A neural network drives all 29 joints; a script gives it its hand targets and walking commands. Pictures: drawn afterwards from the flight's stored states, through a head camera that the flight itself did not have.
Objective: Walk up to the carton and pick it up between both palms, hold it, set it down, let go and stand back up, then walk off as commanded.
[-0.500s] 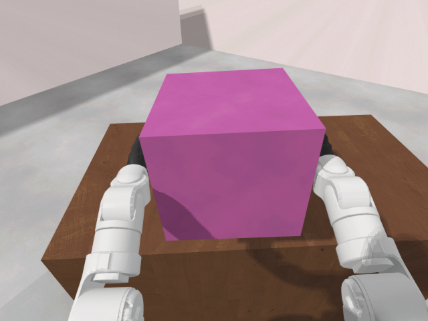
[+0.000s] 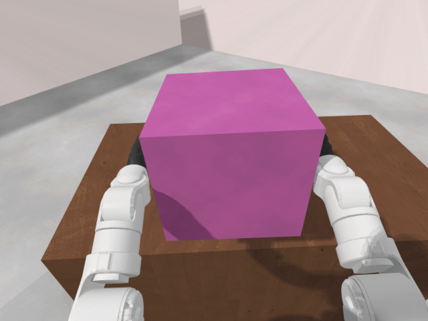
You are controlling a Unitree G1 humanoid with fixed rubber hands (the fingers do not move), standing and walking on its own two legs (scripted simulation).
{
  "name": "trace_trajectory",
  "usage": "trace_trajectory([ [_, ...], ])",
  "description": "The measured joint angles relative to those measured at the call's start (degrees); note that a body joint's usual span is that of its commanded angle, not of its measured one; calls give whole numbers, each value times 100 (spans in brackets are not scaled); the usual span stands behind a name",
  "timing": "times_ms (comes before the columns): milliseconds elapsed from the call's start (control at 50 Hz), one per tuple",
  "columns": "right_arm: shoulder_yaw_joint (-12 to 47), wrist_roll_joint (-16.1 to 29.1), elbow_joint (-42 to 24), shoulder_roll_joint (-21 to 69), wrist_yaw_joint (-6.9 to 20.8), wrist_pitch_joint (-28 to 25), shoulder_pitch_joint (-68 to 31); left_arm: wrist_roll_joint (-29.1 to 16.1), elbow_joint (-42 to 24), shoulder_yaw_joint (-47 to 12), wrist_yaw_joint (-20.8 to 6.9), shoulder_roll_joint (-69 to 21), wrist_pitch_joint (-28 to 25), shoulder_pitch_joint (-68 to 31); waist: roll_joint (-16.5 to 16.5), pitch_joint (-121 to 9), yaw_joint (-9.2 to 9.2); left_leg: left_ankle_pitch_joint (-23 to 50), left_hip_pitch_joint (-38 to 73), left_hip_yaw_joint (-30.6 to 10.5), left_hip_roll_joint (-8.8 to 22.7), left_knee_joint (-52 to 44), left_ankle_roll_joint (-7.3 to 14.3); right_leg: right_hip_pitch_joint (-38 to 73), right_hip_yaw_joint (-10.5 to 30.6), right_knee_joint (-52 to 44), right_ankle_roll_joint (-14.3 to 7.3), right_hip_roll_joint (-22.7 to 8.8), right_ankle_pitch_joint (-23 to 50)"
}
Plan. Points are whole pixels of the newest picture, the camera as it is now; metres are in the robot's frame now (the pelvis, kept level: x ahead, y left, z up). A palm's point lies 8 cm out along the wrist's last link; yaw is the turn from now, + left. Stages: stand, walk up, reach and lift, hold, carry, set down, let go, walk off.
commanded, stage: hold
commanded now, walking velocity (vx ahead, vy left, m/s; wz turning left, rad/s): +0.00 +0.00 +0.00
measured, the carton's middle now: (228, 148) +0.42 +0.02 +0.17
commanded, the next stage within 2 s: set down in 0.90 s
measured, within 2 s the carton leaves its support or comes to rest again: neither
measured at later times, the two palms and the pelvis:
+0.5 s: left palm (138, 169) +0.35 +0.18 +0.16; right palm (321, 159) +0.38 -0.16 +0.18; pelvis +0.00 +0.00 +0.00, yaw +0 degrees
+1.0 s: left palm (137, 170) +0.35 +0.19 +0.17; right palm (321, 159) +0.38 -0.16 +0.18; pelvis +0.00 +0.00 +0.00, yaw +0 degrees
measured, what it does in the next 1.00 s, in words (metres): stands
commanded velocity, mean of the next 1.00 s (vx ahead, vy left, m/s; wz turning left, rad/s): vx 0.00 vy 0.00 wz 0.00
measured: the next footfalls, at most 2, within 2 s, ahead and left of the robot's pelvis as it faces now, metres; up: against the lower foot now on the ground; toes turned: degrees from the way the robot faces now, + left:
none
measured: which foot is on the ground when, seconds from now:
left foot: down 0.00-1.00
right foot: down 0.00-1.00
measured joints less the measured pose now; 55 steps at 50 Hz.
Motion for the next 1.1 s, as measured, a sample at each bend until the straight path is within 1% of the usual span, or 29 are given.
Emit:
trace_trajectory([
  [920,0,0,20,0,5,-19,2,0,-1,0,0,-2,7,5,1,1,0,-2,4,0,0,0,1,4,0,0,0,0,0],
  [1100,70,1,72,0,7,-2,4,1,-45,-9,7,-6,11,127,9,1,0,36,212,0,-7,-129,2,178,0,-56,0,-10,-3],
])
